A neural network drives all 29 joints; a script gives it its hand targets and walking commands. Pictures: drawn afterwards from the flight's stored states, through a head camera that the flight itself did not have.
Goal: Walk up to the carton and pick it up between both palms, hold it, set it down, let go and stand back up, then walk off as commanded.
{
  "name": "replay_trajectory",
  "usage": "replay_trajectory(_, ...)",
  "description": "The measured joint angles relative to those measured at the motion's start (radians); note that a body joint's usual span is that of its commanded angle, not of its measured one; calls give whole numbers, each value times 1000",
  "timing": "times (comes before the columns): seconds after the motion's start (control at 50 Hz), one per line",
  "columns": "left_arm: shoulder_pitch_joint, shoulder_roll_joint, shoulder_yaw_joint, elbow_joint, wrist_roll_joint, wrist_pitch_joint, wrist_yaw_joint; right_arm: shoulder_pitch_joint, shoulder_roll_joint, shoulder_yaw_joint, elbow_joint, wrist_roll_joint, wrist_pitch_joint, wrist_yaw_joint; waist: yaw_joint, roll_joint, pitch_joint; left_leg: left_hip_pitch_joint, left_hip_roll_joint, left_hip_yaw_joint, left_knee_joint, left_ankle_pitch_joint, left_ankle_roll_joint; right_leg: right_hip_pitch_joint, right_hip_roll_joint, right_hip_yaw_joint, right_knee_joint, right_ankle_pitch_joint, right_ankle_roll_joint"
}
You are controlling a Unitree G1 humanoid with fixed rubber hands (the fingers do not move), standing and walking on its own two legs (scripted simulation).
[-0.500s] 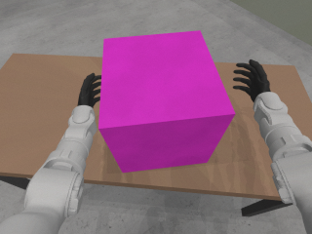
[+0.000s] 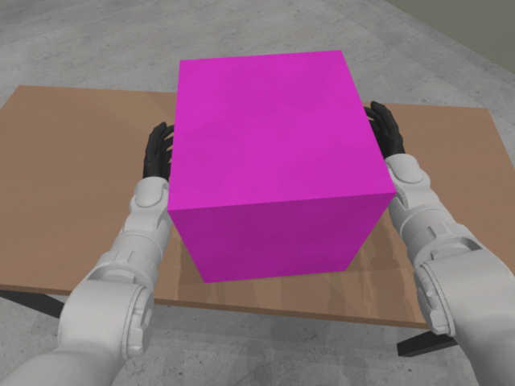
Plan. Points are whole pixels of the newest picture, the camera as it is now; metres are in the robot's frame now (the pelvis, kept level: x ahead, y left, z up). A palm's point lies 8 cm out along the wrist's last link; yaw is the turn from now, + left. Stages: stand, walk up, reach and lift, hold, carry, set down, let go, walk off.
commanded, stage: reach and lift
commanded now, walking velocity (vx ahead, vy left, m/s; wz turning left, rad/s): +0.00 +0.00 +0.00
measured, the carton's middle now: (268, 173) +0.45 +0.04 +0.02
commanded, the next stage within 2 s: none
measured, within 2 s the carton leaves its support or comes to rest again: leaves its support in 1.92 s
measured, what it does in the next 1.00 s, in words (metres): stands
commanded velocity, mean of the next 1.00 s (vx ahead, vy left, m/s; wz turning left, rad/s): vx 0.00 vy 0.00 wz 0.00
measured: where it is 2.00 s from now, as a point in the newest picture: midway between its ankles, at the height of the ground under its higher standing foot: outside the picture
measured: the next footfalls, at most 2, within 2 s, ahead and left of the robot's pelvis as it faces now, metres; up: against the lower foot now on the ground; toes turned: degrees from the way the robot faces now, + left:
none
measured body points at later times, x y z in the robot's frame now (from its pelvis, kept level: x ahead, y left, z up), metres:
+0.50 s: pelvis +0.00 +0.00 +0.00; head +0.08 +0.00 +0.44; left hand +0.43 +0.21 +0.05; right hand +0.48 -0.15 +0.08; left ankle +0.00 +0.15 -0.73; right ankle -0.01 -0.13 -0.73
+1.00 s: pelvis +0.00 +0.00 +0.01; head +0.09 -0.01 +0.45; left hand +0.42 +0.21 +0.05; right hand +0.48 -0.15 +0.07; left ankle +0.00 +0.15 -0.73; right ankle -0.01 -0.13 -0.73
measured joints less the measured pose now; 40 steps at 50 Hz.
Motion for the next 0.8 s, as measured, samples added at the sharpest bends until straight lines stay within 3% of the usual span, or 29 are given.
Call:
replay_trajectory(0.38, 0, -44, 63, 0, 52, -16, 5, 0, 14, -106, 8, -114, 5, -2, 0, 3, 0, 0, 0, 0, 0, 3, 0, 0, 0, 0, 0, 2, 0)
replay_trajectory(0.48, 0, -54, 105, 15, 92, -46, -8, -1, 25, -169, 14, -196, -1, 17, 0, 3, 0, 0, 0, 0, -5, 5, 0, 0, 0, 0, -5, 4, 0)
replay_trajectory(0.62, -2, -74, 194, 35, 162, -81, -34, 4, 54, -331, 18, -409, -48, 28, 0, 0, -10, 5, -4, 2, -51, 30, 0, 0, -3, 0, -39, 24, 0)
replay_trajectory(0.8, -3, -75, 225, 56, 174, -126, -53, 16, 76, -394, 9, -480, -99, 16, 0, 0, -10, 12, -6, 4, -99, 57, 0, 0, -5, 0, -72, 43, 0)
